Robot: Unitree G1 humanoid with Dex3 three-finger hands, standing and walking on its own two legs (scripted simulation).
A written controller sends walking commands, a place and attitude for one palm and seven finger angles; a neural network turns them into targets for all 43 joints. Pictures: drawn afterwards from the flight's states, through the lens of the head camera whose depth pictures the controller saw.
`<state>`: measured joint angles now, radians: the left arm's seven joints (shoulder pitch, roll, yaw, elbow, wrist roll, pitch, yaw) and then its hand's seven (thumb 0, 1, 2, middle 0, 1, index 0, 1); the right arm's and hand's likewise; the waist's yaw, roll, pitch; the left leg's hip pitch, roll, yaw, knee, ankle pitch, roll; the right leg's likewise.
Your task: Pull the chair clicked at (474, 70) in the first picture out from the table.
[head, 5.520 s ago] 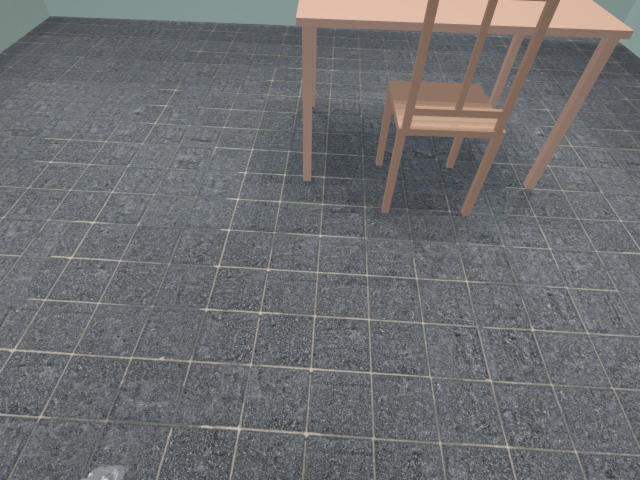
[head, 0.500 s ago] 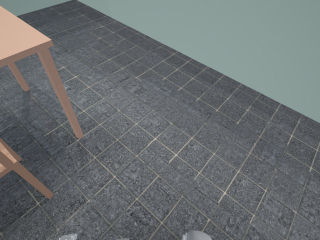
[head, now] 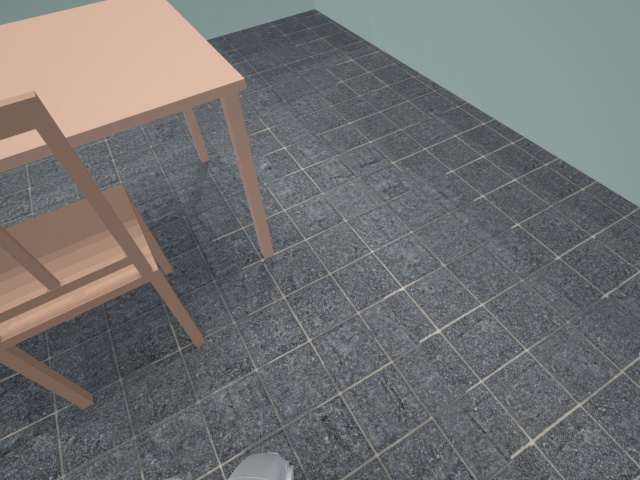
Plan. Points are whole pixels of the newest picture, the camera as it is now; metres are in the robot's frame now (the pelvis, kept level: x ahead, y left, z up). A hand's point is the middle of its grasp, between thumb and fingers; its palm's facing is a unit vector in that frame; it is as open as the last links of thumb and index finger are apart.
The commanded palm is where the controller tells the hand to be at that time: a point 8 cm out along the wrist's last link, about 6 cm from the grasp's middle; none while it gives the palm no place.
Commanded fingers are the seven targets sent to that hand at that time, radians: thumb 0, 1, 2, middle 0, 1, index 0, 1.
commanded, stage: turn to face it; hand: left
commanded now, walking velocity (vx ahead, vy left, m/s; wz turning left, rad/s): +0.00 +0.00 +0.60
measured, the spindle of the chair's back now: (0, 235) +0.52 +0.64 -0.07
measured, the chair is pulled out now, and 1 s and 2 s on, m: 0.00 0.00 0.00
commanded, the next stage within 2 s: take the last steps up to it in 0.82 s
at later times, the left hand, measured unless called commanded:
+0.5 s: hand out of the picture +0.02 +0.29 -0.16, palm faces +0.31 -0.91 -0.27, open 7.4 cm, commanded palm none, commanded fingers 0.00 0.90 0.90 -0.20 -0.30 -0.20 -0.30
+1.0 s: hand out of the picture -0.08 +0.20 -0.16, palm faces +0.50 -0.83 -0.24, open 7.4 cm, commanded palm none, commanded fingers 0.00 0.90 0.90 -0.20 -0.30 -0.20 -0.30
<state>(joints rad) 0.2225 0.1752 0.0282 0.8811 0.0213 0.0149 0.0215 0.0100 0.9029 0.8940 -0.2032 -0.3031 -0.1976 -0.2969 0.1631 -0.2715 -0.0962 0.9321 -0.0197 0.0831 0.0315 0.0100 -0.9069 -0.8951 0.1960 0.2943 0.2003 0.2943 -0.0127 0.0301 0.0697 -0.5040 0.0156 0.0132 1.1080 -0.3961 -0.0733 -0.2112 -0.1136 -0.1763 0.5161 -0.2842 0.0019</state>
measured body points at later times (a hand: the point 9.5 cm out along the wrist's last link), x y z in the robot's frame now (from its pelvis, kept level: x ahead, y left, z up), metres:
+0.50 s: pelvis -0.02 +0.05 +0.00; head +0.02 +0.07 +0.45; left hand +0.00 +0.34 -0.14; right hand +0.13 -0.18 -0.13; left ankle -0.03 +0.14 -0.74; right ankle +0.02 -0.11 -0.68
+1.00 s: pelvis -0.03 +0.01 +0.00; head +0.00 +0.01 +0.45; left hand -0.11 +0.25 -0.14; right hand +0.15 -0.19 -0.15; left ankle -0.13 +0.13 -0.69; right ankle +0.02 -0.08 -0.74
